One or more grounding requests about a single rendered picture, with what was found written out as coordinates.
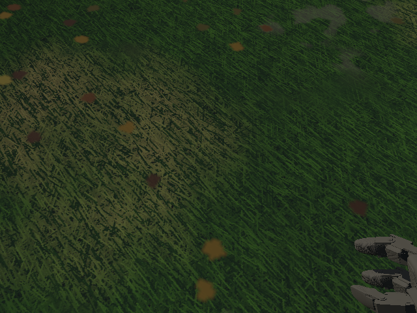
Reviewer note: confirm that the robot right hand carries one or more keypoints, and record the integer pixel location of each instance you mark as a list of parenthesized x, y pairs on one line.
[(403, 282)]

